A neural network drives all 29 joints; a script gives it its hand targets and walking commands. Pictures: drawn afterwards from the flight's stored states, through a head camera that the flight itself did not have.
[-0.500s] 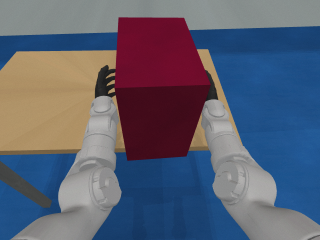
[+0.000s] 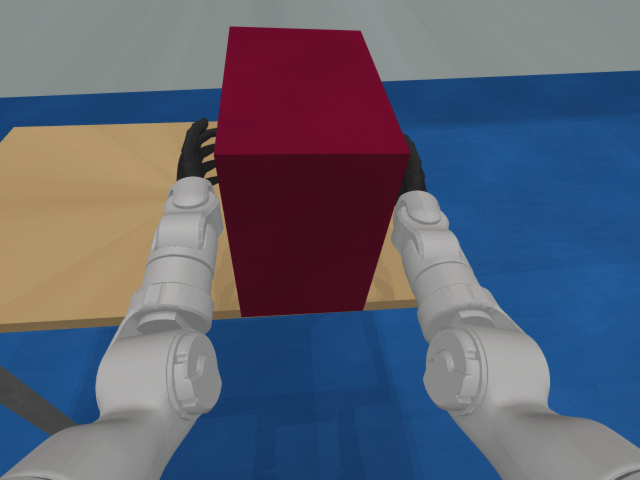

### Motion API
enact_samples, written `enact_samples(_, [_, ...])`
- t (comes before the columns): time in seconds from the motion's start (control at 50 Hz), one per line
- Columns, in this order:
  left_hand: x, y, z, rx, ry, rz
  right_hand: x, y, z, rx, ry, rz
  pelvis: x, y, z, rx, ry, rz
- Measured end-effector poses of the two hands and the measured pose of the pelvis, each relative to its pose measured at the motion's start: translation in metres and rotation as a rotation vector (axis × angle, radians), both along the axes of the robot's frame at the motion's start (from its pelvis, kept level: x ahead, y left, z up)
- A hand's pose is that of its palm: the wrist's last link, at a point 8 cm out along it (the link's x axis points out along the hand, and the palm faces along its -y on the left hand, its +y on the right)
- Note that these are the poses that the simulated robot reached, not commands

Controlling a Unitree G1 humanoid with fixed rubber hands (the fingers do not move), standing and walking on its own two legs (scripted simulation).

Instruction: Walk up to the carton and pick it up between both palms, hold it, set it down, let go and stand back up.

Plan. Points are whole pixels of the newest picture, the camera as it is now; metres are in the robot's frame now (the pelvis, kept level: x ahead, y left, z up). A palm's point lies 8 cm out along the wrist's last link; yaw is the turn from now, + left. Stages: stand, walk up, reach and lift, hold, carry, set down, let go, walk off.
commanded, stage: reach and lift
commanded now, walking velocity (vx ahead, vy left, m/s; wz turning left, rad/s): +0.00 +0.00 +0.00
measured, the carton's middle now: (300, 176) +0.47 +0.07 +0.14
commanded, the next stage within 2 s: none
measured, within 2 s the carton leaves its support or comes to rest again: neither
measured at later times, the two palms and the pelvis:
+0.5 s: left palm (195, 167) +0.40 +0.19 +0.20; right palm (421, 180) +0.42 -0.08 +0.19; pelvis -0.01 +0.00 +0.00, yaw +0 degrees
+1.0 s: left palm (191, 143) +0.39 +0.18 +0.24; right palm (436, 159) +0.40 -0.09 +0.23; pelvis -0.01 +0.00 +0.00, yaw +0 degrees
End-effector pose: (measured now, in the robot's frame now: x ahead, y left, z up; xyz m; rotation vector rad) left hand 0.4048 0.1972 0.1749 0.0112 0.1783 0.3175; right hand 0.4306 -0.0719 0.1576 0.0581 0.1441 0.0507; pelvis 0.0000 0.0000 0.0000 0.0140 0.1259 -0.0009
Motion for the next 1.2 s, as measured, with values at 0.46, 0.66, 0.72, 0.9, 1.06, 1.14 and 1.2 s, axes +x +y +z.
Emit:
enact_samples(0.46, [-0.006, -0.007, 0.024, 0.024, 0.071, -0.041, -0.014, -0.008, 0.028, -0.015, 0.067, -0.027, -0.009, 0.002, 0.0, -0.002, -0.039, 0.0])
enact_samples(0.66, [-0.004, -0.014, 0.038, 0.034, 0.042, -0.066, -0.016, -0.016, 0.044, -0.001, 0.042, -0.053, -0.01, 0.002, 0.0, -0.002, -0.043, -0.001])
enact_samples(0.72, [-0.005, -0.015, 0.036, 0.041, 0.069, -0.071, -0.018, -0.017, 0.042, -0.011, 0.067, -0.054, -0.01, 0.002, 0.0, -0.003, -0.047, -0.001])
enact_samples(0.9, [-0.011, -0.012, 0.062, 0.014, 0.001, -0.07, -0.024, -0.013, 0.07, 0.001, 0.006, -0.058, -0.013, 0.002, 0.0, -0.003, -0.05, -0.001])
enact_samples(1.06, [-0.016, -0.017, 0.058, 0.032, 0.099, -0.1, -0.034, -0.019, 0.064, -0.019, 0.1, -0.08, -0.016, 0.002, 0.0, -0.003, -0.067, -0.001])
enact_samples(1.14, [-0.017, -0.02, 0.066, 0.021, 0.078, -0.114, -0.038, -0.022, 0.075, -0.014, 0.081, -0.094, -0.018, 0.002, 0.0, -0.003, -0.07, -0.001])
enact_samples(1.2, [-0.019, -0.023, 0.084, 0.028, 0.022, -0.114, -0.04, -0.025, 0.093, -0.002, 0.028, -0.099, -0.018, 0.002, 0.0, -0.003, -0.071, -0.001])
